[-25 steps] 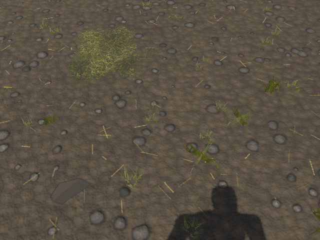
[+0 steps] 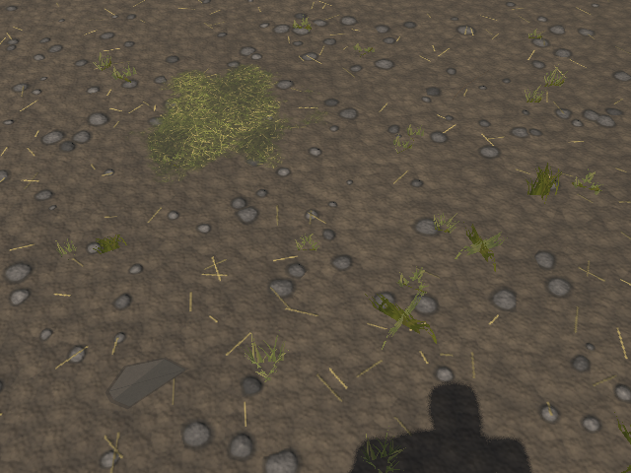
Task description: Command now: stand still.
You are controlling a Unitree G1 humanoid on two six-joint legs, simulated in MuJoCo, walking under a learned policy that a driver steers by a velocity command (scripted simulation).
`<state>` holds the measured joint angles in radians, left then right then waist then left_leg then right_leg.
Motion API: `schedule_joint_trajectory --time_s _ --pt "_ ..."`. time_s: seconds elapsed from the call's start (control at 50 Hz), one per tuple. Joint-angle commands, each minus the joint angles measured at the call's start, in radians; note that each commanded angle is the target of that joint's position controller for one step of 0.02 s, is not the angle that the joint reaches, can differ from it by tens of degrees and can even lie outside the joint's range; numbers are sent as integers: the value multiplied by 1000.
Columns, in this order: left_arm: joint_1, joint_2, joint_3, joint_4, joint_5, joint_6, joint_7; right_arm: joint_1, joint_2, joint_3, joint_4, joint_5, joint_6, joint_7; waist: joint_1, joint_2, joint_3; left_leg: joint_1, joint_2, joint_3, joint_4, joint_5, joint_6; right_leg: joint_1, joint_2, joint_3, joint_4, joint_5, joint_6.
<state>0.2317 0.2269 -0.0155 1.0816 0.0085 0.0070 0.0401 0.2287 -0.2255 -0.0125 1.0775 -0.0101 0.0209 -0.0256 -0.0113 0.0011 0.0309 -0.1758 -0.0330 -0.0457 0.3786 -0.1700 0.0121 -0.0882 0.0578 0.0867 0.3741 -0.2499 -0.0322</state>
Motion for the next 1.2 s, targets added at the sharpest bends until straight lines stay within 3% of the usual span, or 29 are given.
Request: schedule_joint_trajectory --time_s 0.02,0.5,0.52,0.54,0.56,0.58,0.6,0.62,0.64,0.68,0.74,0.76,0.78,0.8,0.82,0.84,0.86,0.88,0.92,0.94,1.0,1.06,1.12,1.14,1.16,1.2 --pt "24 98 14 -10 0 -8 4 22 -94 -12 -5 0 -7 -5 -2 -4 18 52 96 -90 -42 69 28 -109 -115 93 -81 98 -29" --pt "110 30 10 62 2 -9 13 65 -37 1 66 0 -12 -17 5 -2 30 31 97 -86 -27 96 34 -96 -111 73 -54 141 -25" --pt "130 32 13 66 5 -8 12 75 -36 0 67 -2 -10 -16 9 -5 -10 38 73 -75 -21 -81 41 -87 -92 69 -64 -44 -35" --pt "135 67 28 57 7 -2 9 73 -65 -13 55 -3 -4 -13 14 -22 1 -6 33 -55 30 -359 64 -112 -71 81 -47 -336 -66" --pt "148 95 40 46 14 4 1 48 -85 -22 32 -12 0 -3 27 -38 61 -115 27 -77 63 -549 83 -153 -93 147 -66 -565 -102" --pt "179 103 47 40 13 3 -4 -5 -63 -19 -5 -17 -3 7 54 -82 121 -222 16 -67 127 -573 82 -149 -146 250 -112 -687 -143" --pt "220 98 51 42 3 -4 -2 -106 -20 -9 -59 -12 -16 15 89 -139 173 -360 -1 5 236 -413 58 -83 -222 355 -204 -687 -180" --pt "217 122 68 45 7 -14 -1 -152 3 -5 -93 -20 -31 22 93 -198 193 -421 17 83 349 -219 40 -40 -325 453 -270 -614 -219" --pt "215 124 77 34 17 -25 -5 -176 -45 -19 -111 -26 -46 27 98 -152 171 -477 57 56 434 -210 34 -15 -361 482 -293 -530 -236" --pt "142 131 88 -3 15 -52 -11 -146 -70 -34 -131 -21 -69 45 44 -104 109 -459 92 36 434 -181 33 15 -336 390 -271 -390 -212" --pt "40 142 100 -45 -3 -73 -15 -17 -45 -43 -125 0 -79 58 -48 -155 89 -84 49 116 218 -188 54 -226 -239 197 -238 -344 -162" --pt "17 138 102 -51 -3 -73 -17 90 -38 -49 -93 3 -78 52 -100 -115 100 100 16 169 134 -129 53 -350 -210 156 -167 -355 -158" --pt "9 124 100 -60 5 -79 -20 219 -62 -66 -47 2 -79 41 -152 -18 74 292 -28 195 110 -152 47 -465 -165 116 -27 -285 -154" --pt "-20 84 89 -84 18 -92 -26 386 -119 -86 -8 -16 -93 27 -227 167 9 469 110 -14 23 -309 69 -591 -73 0 331 -165 -131" --pt "-45 -19 64 -159 10 -111 -39 476 -199 -94 7 -33 -103 23 -199 412 -50 500 387 -594 -233 -739 152 -788 36 -75 677 -269 -100" --pt "-73 28 72 -178 26 -111 -53 329 -141 -76 -23 -33 -94 21 -111 236 27 359 432 -736 -281 -825 195 -853 -34 9 835 -156 -120" --pt "-107 51 76 -192 28 -111 -68 195 -129 -71 -75 -29 -99 26 -57 94 76 268 416 -619 -249 -724 194 -868 -108 1 876 -28 -117" --pt "-90 59 78 -180 33 -112 -82 156 -125 -70 -92 -23 -110 33 -32 19 50 215 361 -488 -248 -600 185 -803 -144 -1 849 39 -99" --pt "-56 54 80 -170 48 -95 -98 155 -95 -56 -89 -16 -126 30 9 37 36 151 289 -338 -296 -470 161 -724 -171 -30 797 72 -59" --pt "-77 47 78 -180 46 -83 -103 182 -82 -52 -76 -14 -134 27 7 55 58 140 264 -287 -311 -400 158 -735 -171 -53 795 99 -44" --pt "-212 47 72 -237 35 -61 -103 266 -75 -47 -57 -8 -144 29 -18 31 118 147 219 -165 -350 -202 164 -811 -166 -112 712 166 -24" --pt "-362 32 60 -305 28 -61 -106 304 -56 -37 -56 -5 -152 29 -40 23 156 120 189 -68 -389 13 173 -750 -142 -168 499 236 -14" --pt "-440 18 46 -350 17 -61 -108 325 -71 -35 -46 2 -160 20 -46 50 168 161 212 -6 -452 295 168 -623 -112 -223 311 293 -50" --pt "-438 21 45 -357 16 -62 -104 322 -81 -35 -44 3 -160 20 -36 56 156 205 216 26 -430 430 161 -582 -96 -235 269 282 -71" --pt "-430 28 47 -360 14 -64 -96 327 -91 -34 -43 4 -161 21 -30 57 120 250 215 53 -369 684 150 -520 -59 -263 246 260 -90" --pt "-308 72 60 -344 15 -68 -76 323 -143 -46 -35 -10 -152 12 46 140 9 340 246 79 -151 1149 136 -361 13 -270 244 155 -127"
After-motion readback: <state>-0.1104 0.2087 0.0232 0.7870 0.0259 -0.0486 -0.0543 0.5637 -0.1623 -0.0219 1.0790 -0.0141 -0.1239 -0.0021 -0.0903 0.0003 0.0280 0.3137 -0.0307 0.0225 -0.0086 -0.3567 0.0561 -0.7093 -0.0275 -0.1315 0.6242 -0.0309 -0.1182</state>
